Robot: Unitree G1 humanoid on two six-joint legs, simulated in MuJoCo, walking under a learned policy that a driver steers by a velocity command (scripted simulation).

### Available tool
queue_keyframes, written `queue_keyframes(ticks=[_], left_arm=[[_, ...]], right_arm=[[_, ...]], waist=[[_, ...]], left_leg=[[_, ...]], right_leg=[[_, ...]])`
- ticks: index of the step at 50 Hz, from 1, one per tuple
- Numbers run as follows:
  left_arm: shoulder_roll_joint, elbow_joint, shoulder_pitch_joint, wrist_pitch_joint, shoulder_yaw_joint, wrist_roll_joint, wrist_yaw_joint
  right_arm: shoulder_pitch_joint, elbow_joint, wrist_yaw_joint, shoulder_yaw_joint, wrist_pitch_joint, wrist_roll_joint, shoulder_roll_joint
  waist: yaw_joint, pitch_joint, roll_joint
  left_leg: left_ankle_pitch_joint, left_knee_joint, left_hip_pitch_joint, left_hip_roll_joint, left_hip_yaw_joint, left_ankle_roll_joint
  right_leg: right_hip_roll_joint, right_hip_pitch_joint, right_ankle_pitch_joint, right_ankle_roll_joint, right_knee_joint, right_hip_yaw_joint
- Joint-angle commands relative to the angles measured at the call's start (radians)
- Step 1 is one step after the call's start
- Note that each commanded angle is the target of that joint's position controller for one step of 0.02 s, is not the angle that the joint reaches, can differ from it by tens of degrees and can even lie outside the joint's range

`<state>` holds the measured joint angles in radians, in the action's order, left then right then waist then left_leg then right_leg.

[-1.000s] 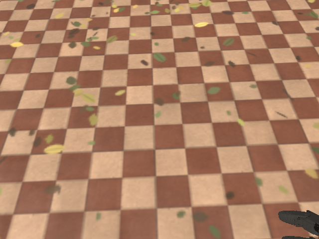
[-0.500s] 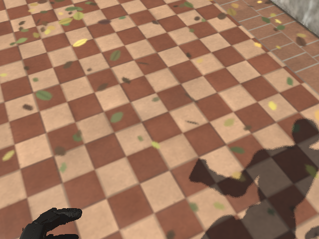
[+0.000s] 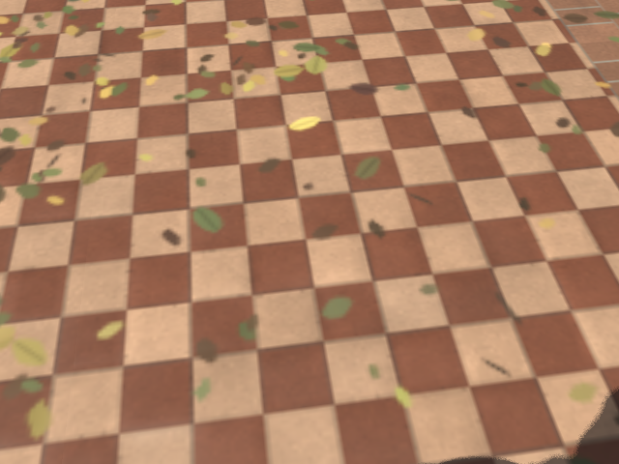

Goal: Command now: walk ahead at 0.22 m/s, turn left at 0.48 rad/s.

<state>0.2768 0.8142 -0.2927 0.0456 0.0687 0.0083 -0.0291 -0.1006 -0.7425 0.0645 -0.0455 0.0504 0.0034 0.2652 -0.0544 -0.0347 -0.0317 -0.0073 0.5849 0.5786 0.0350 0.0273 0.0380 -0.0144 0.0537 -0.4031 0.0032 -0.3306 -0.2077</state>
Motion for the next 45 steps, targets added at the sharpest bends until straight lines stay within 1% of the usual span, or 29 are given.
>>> queue_keyframes(ticks=[1,2,3,4,5,6,7,8,9,10,12,14,17,18,19,20,21,22,23,24,25,26,27,29,31,34,39,45], left_arm=[[0.177,-0.073,0.060,-0.014,0.042,0.012,-0.023],[0.091,-0.092,-0.033,-0.004,0.013,-0.035,-0.014],[0.045,-0.105,-0.139,0.013,-0.015,-0.037,0.007],[0.151,-0.078,-0.065,0.019,0.008,-0.004,0.022],[0.154,-0.105,0.023,0.014,0.010,0.021,0.022],[0.138,-0.097,0.055,0.001,0.008,0.010,0.009],[0.144,-0.096,0.066,-0.017,0.014,-0.004,-0.003],[0.142,-0.091,0.043,-0.036,0.017,-0.004,-0.007],[0.129,-0.082,0.014,-0.046,0.016,-0.006,-0.012],[0.113,-0.074,-0.004,-0.049,0.013,-0.007,-0.016],[0.092,-0.068,0.001,-0.050,0.006,-0.013,-0.023],[0.083,-0.063,0.025,-0.053,0.002,-0.013,-0.024],[0.088,-0.063,0.075,-0.055,0.003,-0.007,-0.020],[0.088,-0.062,0.083,-0.054,0.003,-0.007,-0.018],[0.082,-0.058,0.082,-0.050,0.002,-0.009,-0.015],[0.070,-0.048,0.065,-0.044,0.000,-0.013,-0.010],[0.068,-0.042,0.058,-0.038,-0.003,-0.025,-0.005],[0.106,-0.047,0.054,-0.033,0.001,-0.038,-0.005],[0.185,-0.054,0.100,-0.033,0.017,-0.034,-0.008],[0.128,-0.039,0.113,-0.032,0.009,-0.031,-0.001],[0.087,-0.041,0.123,-0.026,-0.002,-0.033,0.005],[0.085,-0.036,0.127,-0.020,-0.003,-0.035,0.008],[0.088,-0.033,0.125,-0.013,-0.004,-0.031,0.009],[0.084,-0.015,0.096,-0.002,-0.006,-0.023,0.006],[0.083,0.000,0.078,-0.003,-0.007,-0.018,0.001],[0.078,0.016,0.078,-0.008,-0.009,-0.016,-0.003],[0.070,0.049,0.093,-0.014,-0.012,-0.014,0.000],[0.065,0.097,0.107,-0.018,-0.014,-0.012,0.004]], right_arm=[[-0.236,0.020,-0.008,-0.079,0.010,-0.004,0.197],[-0.268,0.028,-0.033,-0.096,0.004,-0.010,0.294],[-0.215,0.075,-0.036,-0.086,0.006,-0.022,0.316],[-0.205,0.099,-0.034,-0.071,-0.005,-0.018,0.237],[-0.145,0.101,-0.035,-0.055,-0.007,-0.009,0.187],[-0.098,0.094,-0.038,-0.041,-0.012,0.003,0.143],[-0.067,0.092,-0.043,-0.033,-0.016,0.003,0.122],[-0.051,0.091,-0.045,-0.034,-0.020,-0.010,0.131],[-0.034,0.091,-0.045,-0.037,-0.019,-0.021,0.141],[-0.023,0.089,-0.047,-0.039,-0.017,-0.026,0.146],[-0.015,0.079,-0.056,-0.039,-0.018,-0.025,0.145],[-0.003,0.072,-0.065,-0.036,-0.026,-0.023,0.139],[-0.002,0.055,-0.069,-0.028,-0.040,-0.027,0.128],[-0.003,0.048,-0.068,-0.025,-0.043,-0.027,0.122],[0.000,0.041,-0.067,-0.019,-0.045,-0.024,0.112],[0.008,0.035,-0.066,-0.011,-0.047,-0.019,0.095],[-0.016,0.021,-0.064,-0.001,-0.046,-0.016,0.071],[-0.054,0.008,-0.063,0.008,-0.040,-0.025,0.048],[-0.119,0.002,-0.057,0.002,-0.032,-0.030,0.051],[-0.087,-0.001,-0.058,0.004,-0.032,-0.033,0.045],[-0.044,0.001,-0.061,-0.003,-0.038,-0.030,0.071],[-0.028,-0.002,-0.066,-0.006,-0.045,-0.024,0.075],[-0.026,-0.007,-0.070,-0.008,-0.054,-0.023,0.080],[-0.034,-0.019,-0.073,-0.009,-0.058,-0.023,0.076],[-0.034,-0.033,-0.074,-0.010,-0.054,-0.018,0.065],[-0.035,-0.060,-0.077,-0.013,-0.052,-0.012,0.060],[-0.043,-0.109,-0.086,-0.017,-0.058,-0.009,0.063],[-0.042,-0.167,-0.097,-0.020,-0.063,-0.006,0.075]], waist=[[0.167,0.152,0.073],[0.120,0.264,-0.161],[0.053,0.460,-0.243],[0.134,0.514,-0.050],[0.123,0.378,-0.024],[0.094,0.251,0.049],[0.071,0.195,0.022],[0.043,0.167,-0.024],[0.028,0.158,-0.048],[0.019,0.161,-0.057],[0.021,0.181,-0.059],[0.034,0.195,-0.067],[0.059,0.161,-0.087],[0.063,0.145,-0.090],[0.057,0.132,-0.086],[0.038,0.122,-0.075],[0.030,0.110,-0.055],[0.044,0.106,0.000],[0.123,0.083,0.143],[0.111,0.090,0.197],[0.090,0.064,0.172],[0.082,0.053,0.157],[0.075,0.041,0.151],[0.065,0.050,0.114],[0.055,0.067,0.081],[0.048,0.078,0.053],[0.049,0.074,0.029],[0.052,0.059,0.029]], left_leg=[[0.086,-0.118,-0.346,-0.087,0.027,0.073],[0.583,-0.035,-0.658,0.138,-0.253,0.169],[0.710,-0.083,-0.914,0.384,-0.709,0.414],[0.571,-0.129,-0.856,0.339,-0.608,0.373],[0.451,-0.147,-0.742,0.291,-0.477,0.322],[0.355,-0.178,-0.588,0.239,-0.385,0.269],[0.277,-0.213,-0.452,0.213,-0.345,0.249],[0.231,-0.250,-0.338,0.184,-0.314,0.238],[0.227,-0.271,-0.276,0.167,-0.284,0.240],[0.249,-0.278,-0.250,0.157,-0.254,0.241],[0.262,-0.273,-0.258,0.150,-0.224,0.236],[0.138,-0.281,-0.260,0.139,-0.210,0.218],[-0.126,-0.305,-0.241,0.133,-0.230,0.199],[-0.185,-0.302,-0.241,0.132,-0.242,0.191],[-0.233,-0.288,-0.241,0.127,-0.248,0.179],[-0.277,-0.266,-0.228,0.114,-0.243,0.156],[-0.314,-0.246,-0.214,0.088,-0.237,0.114],[-0.339,-0.196,-0.192,0.050,-0.216,0.060],[-0.360,-0.151,-0.181,-0.037,-0.134,0.018],[-0.297,-0.131,-0.298,-0.054,-0.085,-0.010],[-0.252,-0.119,-0.340,-0.047,-0.091,-0.014],[-0.227,-0.114,-0.349,-0.038,-0.097,-0.004],[-0.206,-0.117,-0.340,-0.032,-0.110,0.005],[-0.153,-0.124,-0.336,-0.022,-0.122,0.013],[-0.097,-0.118,-0.341,-0.020,-0.121,0.010],[-0.041,-0.113,-0.357,-0.019,-0.121,0.002],[0.007,-0.113,-0.389,-0.014,-0.123,-0.006],[0.020,-0.124,-0.414,-0.010,-0.121,-0.012]], right_leg=[[0.181,-0.089,0.957,0.034,-0.440,0.021],[0.090,-0.370,0.293,-0.028,-0.772,0.027],[-0.082,-0.655,-0.341,-0.076,-1.098,0.194],[-0.009,-0.659,-0.272,-0.055,-1.124,0.335],[0.032,-0.707,-0.197,-0.040,-1.068,0.308],[0.074,-0.711,-0.144,-0.044,-0.978,0.284],[0.097,-0.656,-0.103,-0.048,-0.904,0.284],[0.096,-0.569,-0.074,-0.052,-0.871,0.274],[0.086,-0.522,-0.053,-0.059,-0.836,0.261],[0.084,-0.496,-0.040,-0.066,-0.785,0.254],[0.087,-0.480,0.000,-0.077,-0.674,0.255],[0.095,-0.446,0.070,-0.079,-0.574,0.259],[0.090,-0.398,0.114,-0.076,-0.448,0.253],[0.084,-0.383,0.113,-0.072,-0.401,0.249],[0.077,-0.354,0.131,-0.065,-0.332,0.241],[0.065,-0.294,0.189,-0.052,-0.226,0.224],[0.066,-0.235,0.260,-0.036,-0.121,0.227],[0.143,-0.187,0.353,-0.009,-0.082,0.314],[0.204,-0.226,0.369,0.040,-0.095,0.371],[0.185,-0.349,0.162,0.058,-0.060,0.368],[0.150,-0.397,0.069,0.038,-0.043,0.346],[0.130,-0.405,0.075,0.015,-0.047,0.322],[0.116,-0.392,0.112,0.003,-0.058,0.306],[0.105,-0.348,0.194,-0.002,-0.089,0.290],[0.099,-0.310,0.260,0.003,-0.112,0.282],[0.091,-0.281,0.316,0.009,-0.126,0.273],[0.079,-0.264,0.356,0.014,-0.124,0.262],[0.067,-0.252,0.363,0.016,-0.105,0.253]])
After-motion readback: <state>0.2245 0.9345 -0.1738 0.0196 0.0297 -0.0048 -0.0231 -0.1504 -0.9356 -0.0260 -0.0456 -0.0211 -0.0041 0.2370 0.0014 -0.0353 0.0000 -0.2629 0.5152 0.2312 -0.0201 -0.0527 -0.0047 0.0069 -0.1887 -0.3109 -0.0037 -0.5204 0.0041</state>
